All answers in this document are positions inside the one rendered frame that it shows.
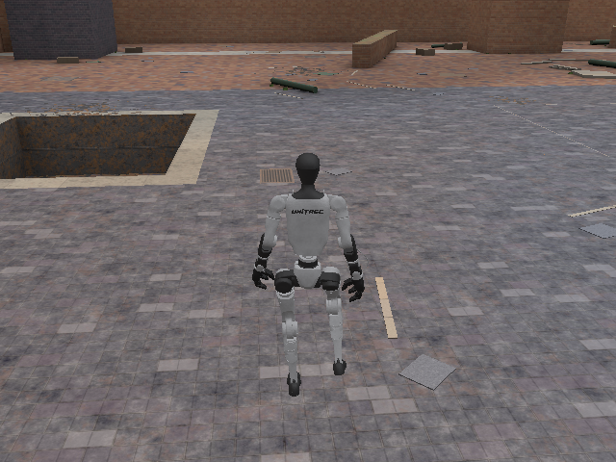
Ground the robot right hand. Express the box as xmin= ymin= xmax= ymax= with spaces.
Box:
xmin=342 ymin=276 xmax=365 ymax=302

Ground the robot left forearm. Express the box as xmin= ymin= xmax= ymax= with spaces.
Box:
xmin=254 ymin=233 xmax=272 ymax=272

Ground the robot torso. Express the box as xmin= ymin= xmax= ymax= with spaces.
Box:
xmin=286 ymin=190 xmax=331 ymax=289

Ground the robot right thigh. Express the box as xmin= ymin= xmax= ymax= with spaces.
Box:
xmin=321 ymin=267 xmax=341 ymax=315

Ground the robot left hand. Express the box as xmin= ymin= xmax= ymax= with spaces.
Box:
xmin=252 ymin=269 xmax=274 ymax=289

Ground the robot right forearm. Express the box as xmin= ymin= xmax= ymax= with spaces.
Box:
xmin=344 ymin=234 xmax=363 ymax=280

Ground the left robot upper arm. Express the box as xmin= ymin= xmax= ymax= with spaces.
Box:
xmin=262 ymin=194 xmax=288 ymax=247

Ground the right robot upper arm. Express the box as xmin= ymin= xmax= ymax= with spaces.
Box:
xmin=328 ymin=194 xmax=353 ymax=249

